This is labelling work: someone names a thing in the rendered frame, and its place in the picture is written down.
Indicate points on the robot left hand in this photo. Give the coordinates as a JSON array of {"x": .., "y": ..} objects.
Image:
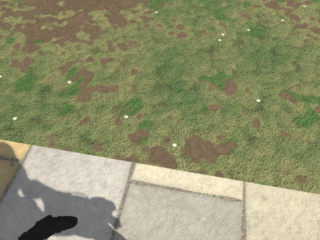
[{"x": 48, "y": 226}]

